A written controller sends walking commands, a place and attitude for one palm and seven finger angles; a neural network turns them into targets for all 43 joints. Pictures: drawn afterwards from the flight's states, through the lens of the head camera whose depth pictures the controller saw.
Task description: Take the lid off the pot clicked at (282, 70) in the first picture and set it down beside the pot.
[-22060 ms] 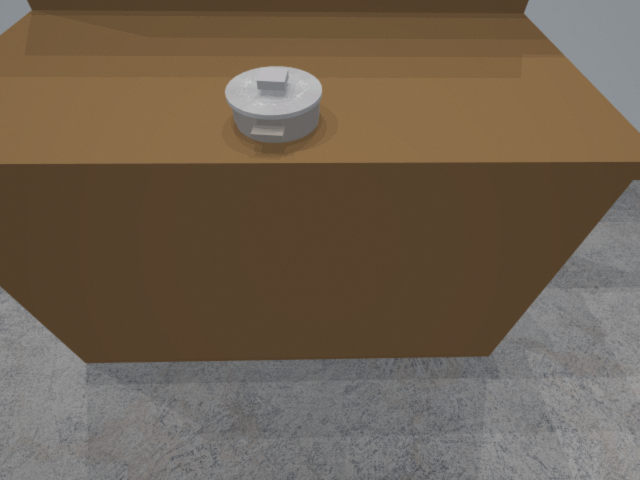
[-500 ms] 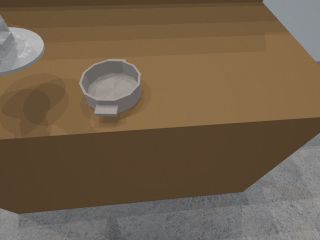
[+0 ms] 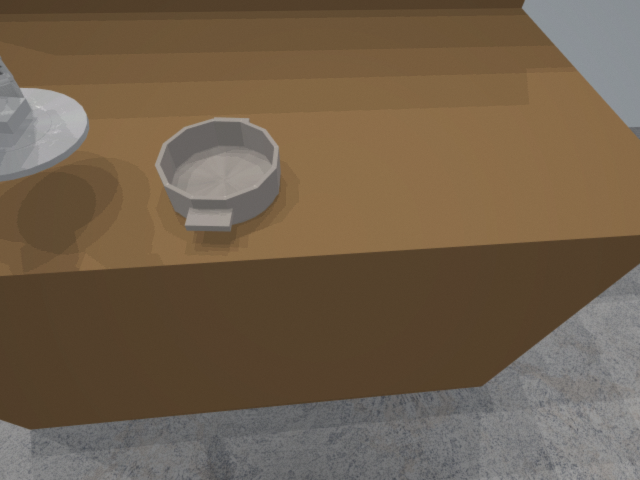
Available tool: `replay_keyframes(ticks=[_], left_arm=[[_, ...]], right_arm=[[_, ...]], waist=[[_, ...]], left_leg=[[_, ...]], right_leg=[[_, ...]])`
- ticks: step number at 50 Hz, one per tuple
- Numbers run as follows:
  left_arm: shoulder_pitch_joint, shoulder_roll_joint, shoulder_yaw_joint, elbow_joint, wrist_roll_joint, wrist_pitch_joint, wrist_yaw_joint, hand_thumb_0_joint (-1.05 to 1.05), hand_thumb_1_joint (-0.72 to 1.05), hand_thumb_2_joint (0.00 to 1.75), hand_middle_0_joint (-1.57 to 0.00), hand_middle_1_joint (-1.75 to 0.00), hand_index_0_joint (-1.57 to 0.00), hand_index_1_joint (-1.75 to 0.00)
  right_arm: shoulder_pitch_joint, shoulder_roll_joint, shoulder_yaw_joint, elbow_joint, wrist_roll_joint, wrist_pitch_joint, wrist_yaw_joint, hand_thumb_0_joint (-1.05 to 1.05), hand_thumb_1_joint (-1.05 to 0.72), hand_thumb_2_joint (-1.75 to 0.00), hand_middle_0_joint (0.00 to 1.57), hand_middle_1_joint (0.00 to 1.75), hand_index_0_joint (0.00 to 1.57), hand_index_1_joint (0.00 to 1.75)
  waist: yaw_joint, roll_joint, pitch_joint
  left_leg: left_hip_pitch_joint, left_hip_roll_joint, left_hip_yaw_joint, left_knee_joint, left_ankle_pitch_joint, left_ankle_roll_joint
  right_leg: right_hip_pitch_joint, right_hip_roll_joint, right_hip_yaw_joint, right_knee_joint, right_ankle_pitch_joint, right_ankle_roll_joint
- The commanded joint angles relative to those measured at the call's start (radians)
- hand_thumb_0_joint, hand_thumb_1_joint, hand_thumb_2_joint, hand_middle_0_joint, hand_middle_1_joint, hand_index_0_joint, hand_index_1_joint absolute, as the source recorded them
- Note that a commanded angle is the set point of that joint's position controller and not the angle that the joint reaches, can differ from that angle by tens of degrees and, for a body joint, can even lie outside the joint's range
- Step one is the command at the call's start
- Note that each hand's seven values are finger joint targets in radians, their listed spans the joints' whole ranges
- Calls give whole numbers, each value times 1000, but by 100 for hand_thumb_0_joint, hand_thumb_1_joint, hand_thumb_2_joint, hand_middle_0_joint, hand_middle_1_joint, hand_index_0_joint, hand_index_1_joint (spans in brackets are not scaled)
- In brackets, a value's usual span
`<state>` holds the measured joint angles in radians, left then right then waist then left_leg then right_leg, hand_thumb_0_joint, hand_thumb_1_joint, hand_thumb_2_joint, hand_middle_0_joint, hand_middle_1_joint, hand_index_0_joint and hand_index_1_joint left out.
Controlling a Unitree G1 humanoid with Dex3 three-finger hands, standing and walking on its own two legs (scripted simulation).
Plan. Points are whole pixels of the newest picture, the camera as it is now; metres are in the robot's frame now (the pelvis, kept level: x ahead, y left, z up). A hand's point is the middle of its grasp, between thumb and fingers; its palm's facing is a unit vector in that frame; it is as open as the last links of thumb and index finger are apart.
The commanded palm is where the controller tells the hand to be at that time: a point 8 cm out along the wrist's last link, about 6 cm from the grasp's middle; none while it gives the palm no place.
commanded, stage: lower the lid onto the table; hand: left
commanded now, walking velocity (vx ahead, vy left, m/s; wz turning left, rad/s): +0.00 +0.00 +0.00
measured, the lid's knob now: out of the picture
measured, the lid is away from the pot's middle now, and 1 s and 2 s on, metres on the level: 0.23 0.23 0.23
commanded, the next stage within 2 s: open the fingers wide in 1.08 s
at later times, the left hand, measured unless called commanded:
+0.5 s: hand out of the picture +0.45 +0.34 +0.18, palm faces -0.40 -0.19 -0.90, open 8.1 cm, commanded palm +0.47 +0.34 +0.24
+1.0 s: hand (14, 167) +0.46 +0.34 +0.14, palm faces -0.45 -0.18 -0.87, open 8.1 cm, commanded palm +0.49 +0.34 +0.21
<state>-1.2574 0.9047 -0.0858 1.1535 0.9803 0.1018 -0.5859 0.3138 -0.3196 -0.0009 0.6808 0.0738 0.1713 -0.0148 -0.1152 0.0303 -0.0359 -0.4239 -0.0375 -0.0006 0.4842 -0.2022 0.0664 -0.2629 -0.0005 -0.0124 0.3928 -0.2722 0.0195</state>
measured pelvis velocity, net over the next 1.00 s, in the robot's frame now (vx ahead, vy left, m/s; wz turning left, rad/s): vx -0.01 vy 0.02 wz -0.01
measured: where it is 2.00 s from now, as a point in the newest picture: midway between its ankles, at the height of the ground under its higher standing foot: outside the picture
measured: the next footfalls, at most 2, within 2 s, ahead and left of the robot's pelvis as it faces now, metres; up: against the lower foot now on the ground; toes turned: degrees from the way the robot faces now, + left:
none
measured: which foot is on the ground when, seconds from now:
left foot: down 0.00-1.00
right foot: down 0.00-1.00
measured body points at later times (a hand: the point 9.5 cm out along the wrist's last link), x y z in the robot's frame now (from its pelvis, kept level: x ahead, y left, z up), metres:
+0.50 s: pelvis -0.01 +0.01 +0.00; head +0.05 +0.02 +0.44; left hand +0.47 +0.34 +0.23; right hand +0.01 -0.27 -0.12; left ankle +0.02 +0.08 -0.74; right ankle -0.05 -0.14 -0.74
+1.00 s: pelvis -0.01 +0.02 -0.01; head +0.06 +0.04 +0.43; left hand +0.48 +0.35 +0.19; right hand -0.01 -0.27 -0.12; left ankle +0.02 +0.08 -0.74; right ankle -0.05 -0.14 -0.74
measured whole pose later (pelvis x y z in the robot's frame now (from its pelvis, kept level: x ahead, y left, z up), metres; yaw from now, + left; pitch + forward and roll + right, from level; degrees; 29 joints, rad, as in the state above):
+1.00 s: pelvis -0.01 +0.02 -0.01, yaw +0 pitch +12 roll -3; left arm -1.25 0.86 -0.13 1.25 0.98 -0.01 -0.53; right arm 0.36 -0.31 0.00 0.72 0.07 0.15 -0.05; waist -0.13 0.02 -0.05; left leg -0.56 -0.04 0.00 0.59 -0.23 0.09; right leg -0.39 0.00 -0.01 0.47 -0.29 0.03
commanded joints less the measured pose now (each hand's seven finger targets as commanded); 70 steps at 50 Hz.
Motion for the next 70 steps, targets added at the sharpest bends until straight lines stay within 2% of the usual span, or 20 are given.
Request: replay_keyframes(ticks=[1,6,16,22,23,26,33,37,38,42,43,50,53,57,58,60,63,66,68,70], left_arm=[[-513,266,34,-165,0,-5,50,0,71,98,-110,-121,-64,-107],[-642,241,12,-274,6,-27,63,0,71,98,-110,-121,-64,-107],[-483,256,50,-140,3,-50,72,0,71,98,-110,-121,-64,-107],[-543,227,21,-190,-4,-69,80,0,71,98,-110,-121,-64,-107],[-556,292,71,-190,11,-75,87,0,71,98,-110,-121,-64,-107],[-521,248,35,-123,4,-77,87,0,71,98,-110,-121,-64,-107],[-575,238,22,-164,10,-92,98,0,71,98,-110,-121,-64,-107],[-533,200,1,-138,-9,-100,94,0,71,98,-110,-121,-64,-107],[-532,247,41,-132,4,-101,100,0,71,98,-110,-121,-64,-107],[-536,168,-26,-120,-10,-104,98,0,71,98,-110,-121,-64,-107],[-549,247,37,-130,6,-109,108,0,71,98,-110,-121,-64,-107],[-524,177,-11,-83,1,-118,109,0,71,98,-110,-121,-64,-107],[-496,245,36,-56,6,-124,115,0,71,98,-110,-121,-64,-107],[-513,121,-63,-35,-8,-112,111,0,71,98,-110,-121,-64,-107],[-508,187,-14,-22,8,-114,120,0,71,98,-110,-121,-64,-107],[-336,292,117,-250,33,-200,148,0,69,97,-108,-120,-63,-106],[-311,198,57,-239,11,-235,152,0,64,94,-102,-118,-61,-105],[-323,293,125,-226,-14,-232,149,0,58,91,-96,-115,-59,-104],[-350,357,167,-249,-14,-236,156,0,55,90,-93,-113,-57,-102],[-380,272,87,-238,-13,-228,156,0,51,89,-89,-111,-56,-101]], right_arm=[[66,-183,-53,-58,4,-15,-19,0,-90,-90,20,30,20,30],[74,-184,-61,-48,-2,-27,-24,0,-90,-90,20,30,20,30],[95,-187,-60,-44,-2,-20,-21,0,-90,-90,20,30,20,30],[100,-194,-61,-42,-1,-26,-29,0,-90,-90,20,30,20,30],[113,-198,-63,-37,-6,-25,-29,0,-90,-90,20,30,20,30],[111,-192,-60,-36,0,-22,-33,0,-90,-90,20,30,20,30],[131,-199,-67,-26,-4,-28,-36,0,-90,-90,20,30,20,30],[132,-198,-63,-22,3,-33,-42,0,-90,-90,20,30,20,30],[144,-200,-67,-21,-4,-32,-41,0,-90,-90,20,30,20,30],[141,-199,-63,-16,3,-34,-43,0,-90,-90,20,30,20,30],[151,-206,-67,-13,-5,-31,-44,0,-90,-90,20,30,20,30],[159,-196,-69,-9,-3,-32,-45,0,-90,-90,20,30,20,30],[163,-205,-62,-9,0,-33,-50,0,-90,-90,20,30,20,30],[164,-203,-59,2,7,-37,-51,0,-90,-90,20,30,20,30],[177,-206,-62,5,0,-35,-51,0,-90,-90,20,30,20,30],[150,-183,-67,-65,-9,-11,-49,0,-90,-90,20,30,20,30],[127,-173,-71,-63,-2,22,-51,0,-90,-90,20,30,20,30],[131,-182,-73,-72,1,41,-58,0,-90,-90,20,30,20,30],[131,-181,-68,-76,2,46,-63,0,-90,-90,20,30,20,30],[120,-175,-64,-69,6,52,-63,0,-90,-90,20,30,20,30]], waist=[[-15,60,-337],[-20,190,-418],[-10,83,-376],[-14,128,-406],[-11,128,-437],[-21,93,-380],[-20,164,-434],[-22,137,-420],[-19,125,-444],[-23,151,-405],[-20,158,-435],[-34,141,-428],[-27,111,-416],[-36,128,-366],[-34,123,-395],[23,122,-490],[-1,130,-448],[-9,73,-422],[0,112,-474],[-18,140,-423]], left_leg=[[361,-2,-19,3,321,22],[484,9,-50,16,377,17],[395,1,-44,36,363,14],[453,11,-64,36,377,4],[443,9,-64,42,369,7],[381,5,-58,32,294,7],[454,19,-79,50,342,-5],[437,18,-72,55,350,-7],[433,15,-77,65,340,-2],[435,21,-87,58,330,-15],[441,21,-88,72,332,-12],[433,22,-94,98,362,-15],[377,15,-77,97,300,-8],[378,27,-89,84,257,-15],[378,26,-93,97,254,-13],[392,28,-85,128,414,-21],[397,39,-84,144,427,-18],[338,21,-66,137,309,10],[359,17,-60,146,366,10],[362,26,-73,135,330,3]], right_leg=[[-51,62,-23,-32,259,-44],[-115,71,-27,-39,214,-53],[-118,76,-35,-8,228,-51],[-165,80,-41,-2,190,-59],[-153,81,-32,-1,195,-54],[-158,78,-38,-1,180,-54],[-220,84,-37,10,155,-56],[-218,83,-43,20,172,-58],[-217,85,-36,21,167,-53],[-259,85,-48,28,144,-60],[-257,87,-36,27,145,-56],[-299,92,-43,44,152,-53],[-274,87,-38,55,150,-53],[-330,85,-47,62,117,-57],[-333,88,-40,64,112,-54],[-283,91,-40,98,152,-62],[-338,86,-38,97,129,-54],[-295,85,-33,87,133,-54],[-268,85,-29,96,165,-55],[-319,85,-38,86,122,-57]])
